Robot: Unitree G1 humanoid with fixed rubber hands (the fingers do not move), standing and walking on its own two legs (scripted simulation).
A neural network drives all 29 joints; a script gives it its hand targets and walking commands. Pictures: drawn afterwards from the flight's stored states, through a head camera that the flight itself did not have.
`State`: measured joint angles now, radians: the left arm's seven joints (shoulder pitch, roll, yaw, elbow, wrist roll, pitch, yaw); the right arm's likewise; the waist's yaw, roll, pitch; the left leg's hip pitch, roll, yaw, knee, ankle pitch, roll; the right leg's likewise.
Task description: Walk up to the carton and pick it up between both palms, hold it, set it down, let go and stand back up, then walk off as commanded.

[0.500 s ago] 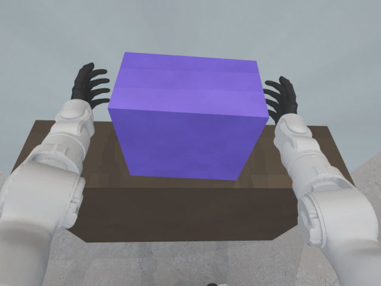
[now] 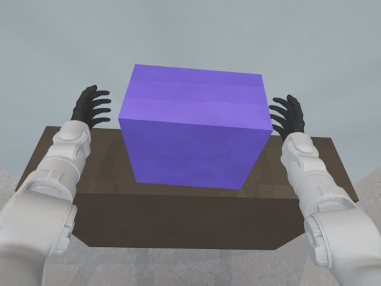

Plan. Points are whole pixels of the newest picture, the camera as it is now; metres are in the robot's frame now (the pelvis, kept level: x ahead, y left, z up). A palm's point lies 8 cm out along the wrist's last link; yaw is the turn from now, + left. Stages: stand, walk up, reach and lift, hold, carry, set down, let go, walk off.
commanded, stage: set down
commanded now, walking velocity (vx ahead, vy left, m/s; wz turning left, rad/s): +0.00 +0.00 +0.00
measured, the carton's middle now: (193, 133) +0.48 -0.02 +0.02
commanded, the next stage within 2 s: none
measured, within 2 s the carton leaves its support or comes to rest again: neither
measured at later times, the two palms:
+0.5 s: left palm (69, 156) +0.39 +0.24 +0.06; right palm (299, 169) +0.36 -0.24 +0.05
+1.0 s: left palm (65, 176) +0.35 +0.24 +0.04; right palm (298, 190) +0.32 -0.23 +0.03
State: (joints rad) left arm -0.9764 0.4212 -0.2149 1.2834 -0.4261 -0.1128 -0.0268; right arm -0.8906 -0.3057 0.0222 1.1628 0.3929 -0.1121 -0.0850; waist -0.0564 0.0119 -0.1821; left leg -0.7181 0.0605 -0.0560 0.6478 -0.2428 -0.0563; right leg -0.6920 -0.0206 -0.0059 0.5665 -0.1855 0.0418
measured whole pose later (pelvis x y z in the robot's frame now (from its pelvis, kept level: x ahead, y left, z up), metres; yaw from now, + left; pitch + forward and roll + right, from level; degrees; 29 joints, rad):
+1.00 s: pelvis +0.01 +0.01 +0.02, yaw +0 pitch +4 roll -1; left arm -0.44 0.41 -0.13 0.94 -0.36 -0.20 -0.10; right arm -0.33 -0.26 0.02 0.82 0.36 -0.20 -0.08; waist -0.04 0.00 -0.04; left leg -0.36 0.04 -0.03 0.51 -0.22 -0.04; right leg -0.35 -0.05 0.01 0.46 -0.18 0.05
